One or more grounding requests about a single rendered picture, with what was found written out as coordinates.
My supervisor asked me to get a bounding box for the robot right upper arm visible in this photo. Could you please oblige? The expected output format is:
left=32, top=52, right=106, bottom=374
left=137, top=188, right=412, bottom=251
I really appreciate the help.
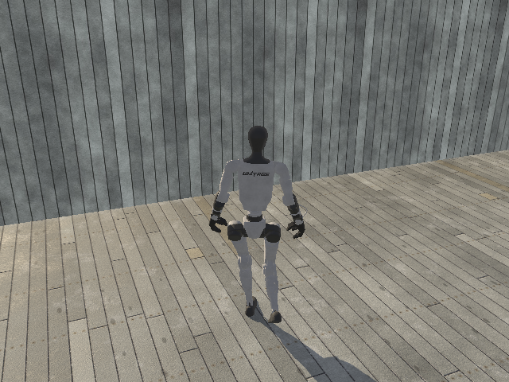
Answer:
left=273, top=161, right=295, bottom=206

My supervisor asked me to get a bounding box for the robot right thigh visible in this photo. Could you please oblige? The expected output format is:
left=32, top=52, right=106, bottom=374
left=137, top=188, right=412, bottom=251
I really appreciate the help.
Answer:
left=262, top=222, right=281, bottom=276

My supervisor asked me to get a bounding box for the robot right shin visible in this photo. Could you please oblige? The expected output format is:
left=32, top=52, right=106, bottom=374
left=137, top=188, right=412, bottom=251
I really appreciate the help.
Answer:
left=265, top=263, right=278, bottom=313

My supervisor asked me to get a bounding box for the robot left forearm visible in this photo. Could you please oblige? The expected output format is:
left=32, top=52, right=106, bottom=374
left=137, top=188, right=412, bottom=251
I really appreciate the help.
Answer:
left=210, top=191, right=225, bottom=220

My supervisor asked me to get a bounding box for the robot right hand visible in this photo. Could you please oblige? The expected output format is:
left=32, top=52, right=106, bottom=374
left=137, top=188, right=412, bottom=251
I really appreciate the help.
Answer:
left=286, top=221, right=305, bottom=239

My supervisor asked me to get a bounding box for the robot left upper arm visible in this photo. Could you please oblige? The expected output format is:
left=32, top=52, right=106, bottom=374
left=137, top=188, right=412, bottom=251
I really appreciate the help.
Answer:
left=216, top=159, right=240, bottom=203

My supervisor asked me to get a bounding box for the robot right forearm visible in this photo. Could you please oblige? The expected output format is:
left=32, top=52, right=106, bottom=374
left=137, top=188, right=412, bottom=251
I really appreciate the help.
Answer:
left=287, top=194, right=303, bottom=225

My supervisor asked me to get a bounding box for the robot left hand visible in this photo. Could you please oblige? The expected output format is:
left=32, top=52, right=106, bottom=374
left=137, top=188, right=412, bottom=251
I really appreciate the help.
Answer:
left=209, top=217, right=227, bottom=233

